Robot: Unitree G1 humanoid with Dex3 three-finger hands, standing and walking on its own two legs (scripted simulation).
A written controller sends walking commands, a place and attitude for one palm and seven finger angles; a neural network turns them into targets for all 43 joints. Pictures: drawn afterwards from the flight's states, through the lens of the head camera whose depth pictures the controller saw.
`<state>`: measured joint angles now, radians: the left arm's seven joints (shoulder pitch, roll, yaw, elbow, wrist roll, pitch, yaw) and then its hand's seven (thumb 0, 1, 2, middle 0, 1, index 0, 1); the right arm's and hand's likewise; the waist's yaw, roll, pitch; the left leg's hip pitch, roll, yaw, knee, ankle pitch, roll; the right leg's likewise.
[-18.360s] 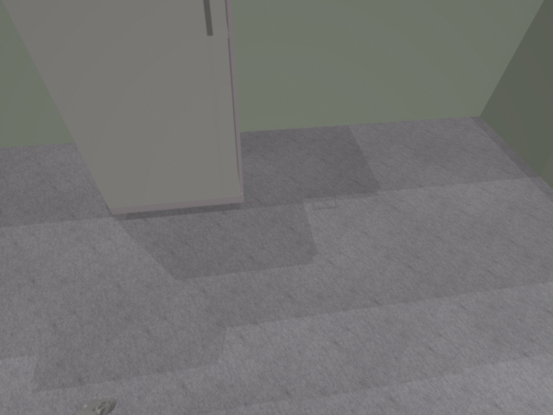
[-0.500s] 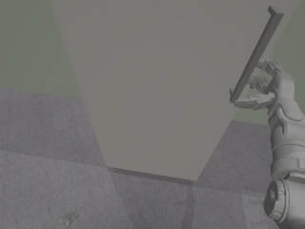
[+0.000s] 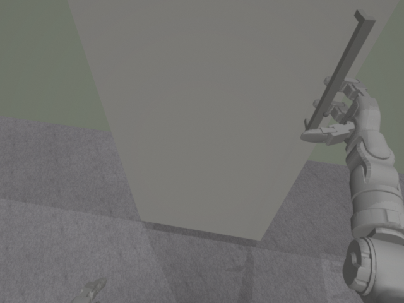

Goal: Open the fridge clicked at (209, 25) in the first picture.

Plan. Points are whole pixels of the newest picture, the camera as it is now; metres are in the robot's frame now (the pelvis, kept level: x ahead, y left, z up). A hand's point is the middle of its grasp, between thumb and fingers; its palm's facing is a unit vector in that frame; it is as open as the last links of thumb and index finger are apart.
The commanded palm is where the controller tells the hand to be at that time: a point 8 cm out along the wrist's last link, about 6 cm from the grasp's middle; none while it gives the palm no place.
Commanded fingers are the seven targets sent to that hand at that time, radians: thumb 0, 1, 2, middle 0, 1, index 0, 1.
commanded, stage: slide the fingers in behind the handle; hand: right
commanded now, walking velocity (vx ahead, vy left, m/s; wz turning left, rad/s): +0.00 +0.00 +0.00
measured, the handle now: (330, 83) +0.51 -0.21 +0.21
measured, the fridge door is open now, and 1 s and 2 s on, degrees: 0 0 3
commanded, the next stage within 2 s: grip the handle and tug to test in 0.36 s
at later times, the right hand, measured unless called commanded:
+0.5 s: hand (326, 114) +0.44 -0.19 +0.18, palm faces +0.09 +1.00 +0.01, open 14.3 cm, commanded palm +0.41 -0.24 +0.18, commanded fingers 0.00 0.36 -0.36 0.31 1.22 0.31 1.22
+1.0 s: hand (325, 112) +0.44 -0.20 +0.18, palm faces +0.11 +0.99 +0.01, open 8.3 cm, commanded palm +0.41 -0.23 +0.18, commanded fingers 0.00 -0.81 -0.86 0.44 1.39 0.44 1.39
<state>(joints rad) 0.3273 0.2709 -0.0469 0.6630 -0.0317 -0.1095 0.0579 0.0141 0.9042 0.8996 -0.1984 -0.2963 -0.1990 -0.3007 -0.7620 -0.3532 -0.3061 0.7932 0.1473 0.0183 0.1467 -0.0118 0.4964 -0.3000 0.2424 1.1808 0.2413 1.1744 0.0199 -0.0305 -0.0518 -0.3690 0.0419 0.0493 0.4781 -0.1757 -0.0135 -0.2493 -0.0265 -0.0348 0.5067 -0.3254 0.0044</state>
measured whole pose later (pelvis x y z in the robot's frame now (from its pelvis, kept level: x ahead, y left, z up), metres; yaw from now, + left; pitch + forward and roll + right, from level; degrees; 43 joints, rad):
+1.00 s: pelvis +0.01 +0.00 +0.00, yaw +0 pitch +4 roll +1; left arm 0.32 0.27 -0.04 0.66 -0.03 -0.10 0.06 0.01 0.90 0.90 -0.20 -0.30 -0.20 -0.30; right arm -0.71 -0.33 -0.31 0.70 0.15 0.07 0.12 0.00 -0.37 -0.67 0.30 1.27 0.30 1.27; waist 0.01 -0.04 -0.06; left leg -0.34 0.04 0.04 0.45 -0.18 -0.02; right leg -0.22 -0.03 -0.04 0.48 -0.33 0.00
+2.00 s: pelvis +0.02 -0.01 +0.00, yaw +1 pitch +2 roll +1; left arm 0.27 0.26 -0.04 0.64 -0.03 -0.07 0.06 0.02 0.90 0.90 -0.20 -0.30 -0.20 -0.30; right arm -0.51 -0.26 -0.27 0.38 0.17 0.18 0.12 0.01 -0.65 -0.77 0.26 1.33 0.26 1.31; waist -0.02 -0.05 -0.06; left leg -0.28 0.04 0.04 0.43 -0.19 -0.02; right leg -0.14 -0.03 -0.05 0.44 -0.33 0.00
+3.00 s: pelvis -0.06 +0.06 -0.02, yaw -10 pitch +0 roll -1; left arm 0.18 0.16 -0.04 0.57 0.04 -0.03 0.08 0.02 0.90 0.90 -0.20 -0.30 -0.20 -0.30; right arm 0.08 -0.22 0.01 -0.46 -0.02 0.00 -0.10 -0.07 -0.67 -0.79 0.38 1.34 0.13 1.14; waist 0.03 -0.01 0.08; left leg -0.47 0.01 0.08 0.81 -0.33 0.01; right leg -0.31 -0.01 0.01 0.63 -0.32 0.02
